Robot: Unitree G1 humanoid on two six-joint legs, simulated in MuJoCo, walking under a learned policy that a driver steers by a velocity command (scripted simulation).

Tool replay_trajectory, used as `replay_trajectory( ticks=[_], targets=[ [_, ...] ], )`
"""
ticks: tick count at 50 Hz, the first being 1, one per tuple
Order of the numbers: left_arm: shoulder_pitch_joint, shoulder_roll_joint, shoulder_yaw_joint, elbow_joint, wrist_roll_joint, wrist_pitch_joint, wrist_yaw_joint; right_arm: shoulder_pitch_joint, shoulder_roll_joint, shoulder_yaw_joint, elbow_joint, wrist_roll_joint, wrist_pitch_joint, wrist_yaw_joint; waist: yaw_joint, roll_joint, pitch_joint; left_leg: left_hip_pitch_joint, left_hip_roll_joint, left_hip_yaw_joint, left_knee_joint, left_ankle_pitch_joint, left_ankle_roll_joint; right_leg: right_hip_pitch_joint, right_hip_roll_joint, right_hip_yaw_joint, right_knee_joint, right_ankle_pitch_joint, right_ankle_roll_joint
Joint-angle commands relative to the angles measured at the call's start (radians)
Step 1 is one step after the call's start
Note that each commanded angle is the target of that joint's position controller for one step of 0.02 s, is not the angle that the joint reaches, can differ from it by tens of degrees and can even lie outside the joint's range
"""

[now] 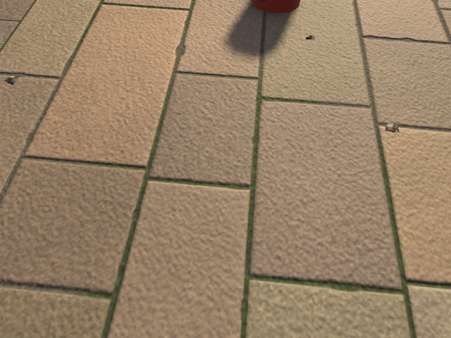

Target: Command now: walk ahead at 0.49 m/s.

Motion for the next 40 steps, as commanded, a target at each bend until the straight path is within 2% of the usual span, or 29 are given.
replay_trajectory(
  ticks=[1, 3, 6, 9, 12, 14, 16, 17, 18, 19, 20, 21, 22, 23, 24, 25, 26, 27, 29, 32, 36, 38, 40],
  targets=[
    [0.038, 0.075, 0.023, -0.061, 0.007, 0.0, 0.001, 0.018, -0.106, -0.031, -0.034, -0.004, -0.025, -0.002, 0.007, 0.129, -0.067, 0.16, 0.257, -0.312, -0.316, 0.037, 0.191, -0.174, -0.086, 0.037, -0.015, 0.092, 0.01],
    [0.001, 0.064, 0.022, -0.073, 0.016, 0.013, 0.006, 0.028, -0.121, -0.036, -0.011, 0.002, -0.038, -0.004, 0.015, 0.103, -0.032, 0.126, 0.249, -0.25, -0.348, 0.104, 0.198, -0.204, -0.091, 0.028, -0.083, 0.143, 0.03],
    [-0.11, 0.049, 0.015, -0.108, 0.025, 0.006, 0.004, 0.065, -0.137, -0.039, 0.017, 0.005, -0.035, -0.016, -0.013, 0.073, 0.004, 0.154, 0.228, -0.177, -0.362, 0.181, 0.184, -0.26, -0.088, 0.019, -0.273, 0.313, 0.046],
    [-0.226, 0.024, 0.004, -0.136, 0.018, -0.01, -0.012, 0.112, -0.161, -0.041, 0.038, 0.012, -0.025, -0.025, -0.06, 0.067, 0.025, 0.168, 0.204, -0.119, -0.369, 0.175, 0.154, -0.211, -0.049, -0.021, -0.483, 0.464, 0.038],
    [-0.317, 0.027, 0.001, -0.169, 0.009, -0.019, -0.03, 0.18, -0.179, -0.045, 0.074, 0.021, -0.011, -0.029, -0.096, 0.064, 0.044, 0.26, 0.241, -0.128, -0.345, 0.158, 0.151, -0.22, -0.026, -0.026, -0.585, 0.485, 0.024],
    [-0.353, 0.038, 0.004, -0.19, 0.008, -0.023, -0.043, 0.203, -0.184, -0.047, 0.092, 0.024, 0.003, -0.032, -0.097, 0.069, 0.048, 0.347, 0.275, -0.14, -0.304, 0.196, 0.14, -0.246, -0.016, -0.018, -0.631, 0.431, 0.002],
    [-0.343, 0.054, 0.01, -0.197, 0.01, -0.024, -0.051, 0.205, -0.193, -0.052, 0.104, 0.025, 0.015, -0.038, -0.076, 0.082, 0.031, 0.415, 0.298, -0.147, -0.249, 0.289, 0.121, -0.22, 0.001, -0.023, -0.659, 0.346, -0.023],
    [-0.308, 0.069, 0.016, -0.191, 0.012, -0.024, -0.051, 0.195, -0.202, -0.054, 0.105, 0.024, 0.02, -0.04, -0.053, 0.097, 0.005, 0.434, 0.296, -0.143, -0.2, 0.411, 0.11, -0.16, 0.022, -0.04, -0.666, 0.301, -0.038],
    [-0.226, 0.093, 0.03, -0.172, 0.014, -0.024, -0.047, 0.177, -0.209, -0.055, 0.104, 0.023, 0.026, -0.042, -0.002, 0.106, -0.051, 0.434, 0.274, -0.121, -0.095, 0.583, 0.094, -0.036, 0.056, -0.073, -0.683, 0.285, -0.06],
    [-0.075, 0.137, 0.054, -0.129, 0.016, -0.022, -0.038, 0.17, -0.189, -0.046, 0.1, 0.018, 0.031, -0.045, 0.072, 0.092, -0.155, 0.372, 0.222, -0.081, 0.092, 0.65, 0.065, 0.19, 0.068, -0.087, -0.686, 0.315, -0.093],
    [0.103, 0.21, 0.073, -0.1, 0.026, -0.016, -0.026, 0.185, -0.135, -0.021, 0.073, -0.008, 0.029, -0.048, 0.127, -0.018, -0.316, 0.158, 0.16, -0.041, 0.41, 0.364, 0.029, 0.511, -0.117, 0.119, -0.634, 0.366, -0.158],
    [0.127, 0.264, 0.082, -0.08, 0.026, -0.014, -0.033, 0.326, -0.015, 0.012, 0.066, 0.002, 0.007, -0.036, 0.043, -0.284, -0.432, -0.241, -0.032, -0.079, 0.731, -0.368, -0.03, 0.821, -0.317, 0.613, -0.756, 0.108, -0.316],
    [0.125, 0.156, 0.056, -0.091, 0.014, -0.014, -0.033, 0.244, -0.128, -0.01, 0.077, 0.023, -0.013, -0.029, 0.097, -0.167, -0.396, -0.357, 0.012, -0.197, 0.828, -0.422, -0.02, 0.804, -0.301, 0.668, -0.839, -0.019, -0.281],
    [0.056, 0.129, 0.044, -0.097, 0.016, -0.013, -0.029, 0.143, -0.169, -0.023, 0.044, 0.046, -0.025, -0.024, 0.091, -0.114, -0.245, -0.416, 0.06, -0.17, 0.832, -0.338, -0.01, 0.681, -0.274, 0.518, -0.861, 0.018, -0.243],
    [-0.008, 0.121, 0.04, -0.105, 0.021, -0.012, -0.027, 0.089, -0.156, -0.019, 0.031, 0.04, -0.03, -0.028, 0.061, -0.026, -0.162, -0.393, 0.109, -0.138, 0.787, -0.248, -0.013, 0.541, -0.238, 0.414, -0.881, 0.133, -0.226],
    [-0.052, 0.095, 0.033, -0.107, 0.028, -0.013, -0.03, 0.059, -0.145, -0.022, 0.028, 0.021, -0.027, -0.03, 0.034, 0.01, -0.094, -0.363, 0.138, -0.128, 0.727, -0.191, -0.019, 0.426, -0.198, 0.331, -0.914, 0.237, -0.215],
    [-0.072, 0.09, 0.031, -0.109, 0.039, -0.018, -0.029, 0.092, -0.133, -0.023, 0.031, 0.019, -0.018, -0.029, -0.003, -0.042, -0.096, -0.297, 0.163, -0.137, 0.701, -0.152, -0.027, 0.355, -0.188, 0.293, -0.939, 0.295, -0.223],
    [-0.082, 0.08, 0.03, -0.106, 0.035, -0.024, -0.031, 0.115, -0.119, -0.021, 0.041, 0.019, -0.008, -0.03, -0.017, -0.047, -0.092, -0.26, 0.171, -0.135, 0.674, -0.141, -0.038, 0.317, -0.172, 0.26, -0.967, 0.325, -0.23],
    [-0.08, 0.088, 0.034, -0.088, 0.026, -0.035, -0.031, 0.113, -0.092, -0.016, 0.046, 0.015, 0.01, -0.034, -0.033, -0.038, -0.07, -0.255, 0.18, -0.121, 0.614, -0.116, -0.056, 0.264, -0.158, 0.19, -1.009, 0.358, -0.237],
    [-0.051, 0.115, 0.042, -0.061, 0.024, -0.032, -0.019, 0.009, -0.077, -0.01, 0.013, 0.003, 0.015, -0.035, -0.012, -0.018, -0.022, -0.322, 0.188, -0.112, 0.449, 0.03, -0.083, 0.263, -0.143, 0.117, -1.047, 0.394, -0.232],
    [-0.007, 0.136, 0.046, -0.031, 0.015, -0.02, -0.008, -0.121, -0.054, 0.0, -0.015, 0.008, -0.001, -0.022, 0.035, -0.022, 0.006, -0.275, 0.15, -0.075, 0.196, 0.232, -0.082, 0.277, -0.104, 0.028, -1.056, 0.37, -0.189],
    [0.035, 0.147, 0.049, -0.006, 0.01, -0.013, -0.006, -0.182, -0.055, 0.001, -0.033, 0.014, -0.007, -0.013, 0.06, -0.023, 0.019, -0.265, 0.133, -0.066, 0.13, 0.258, -0.077, 0.315, -0.122, 0.028, -1.044, 0.35, -0.187],
    [0.059, 0.151, 0.052, 0.014, 0.006, -0.003, -0.004, -0.223, -0.064, 0.0, -0.051, 0.018, -0.011, -0.003, 0.067, -0.028, 0.031, -0.283, 0.125, -0.073, 0.083, 0.231, -0.061, 0.381, -0.153, 0.039, -1.018, 0.355, -0.181]
  ],
)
